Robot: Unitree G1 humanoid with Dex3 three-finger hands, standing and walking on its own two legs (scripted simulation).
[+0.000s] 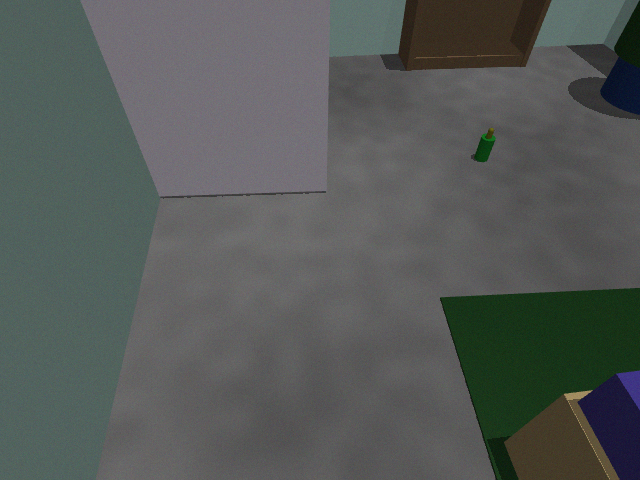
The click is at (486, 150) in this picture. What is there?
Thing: necked bottle
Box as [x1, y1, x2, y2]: [474, 128, 495, 161]
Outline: 492,128 490,128 486,134 483,134 480,139 474,156 475,159 479,161 485,161 487,159 495,139 492,134
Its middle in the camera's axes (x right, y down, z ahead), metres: +0.85 -0.48 +2.01
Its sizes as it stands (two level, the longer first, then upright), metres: 0.069 0.069 0.182
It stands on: the floor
